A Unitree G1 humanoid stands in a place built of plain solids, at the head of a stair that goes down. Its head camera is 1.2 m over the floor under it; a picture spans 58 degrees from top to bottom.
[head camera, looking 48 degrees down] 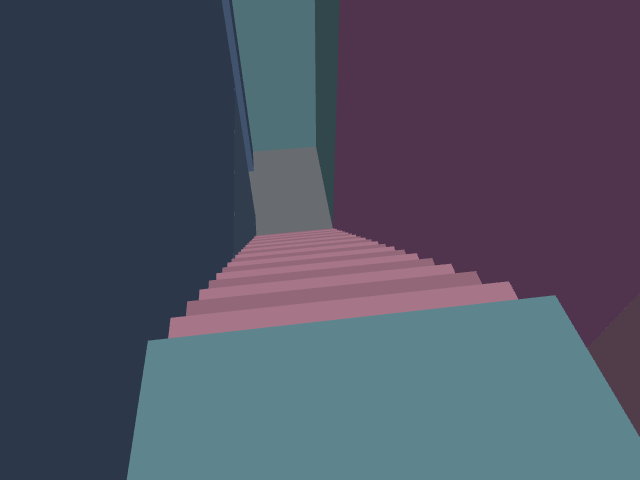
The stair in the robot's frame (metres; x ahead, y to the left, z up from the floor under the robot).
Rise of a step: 0.20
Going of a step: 0.21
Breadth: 1.33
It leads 7 degrees to the left of straight ahead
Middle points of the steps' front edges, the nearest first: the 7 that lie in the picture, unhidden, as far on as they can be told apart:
0.75 -0.13 0.00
0.96 -0.10 -0.20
1.17 -0.07 -0.41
1.38 -0.05 -0.61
1.59 -0.02 -0.82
1.80 0.01 -1.02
2.01 0.04 -1.23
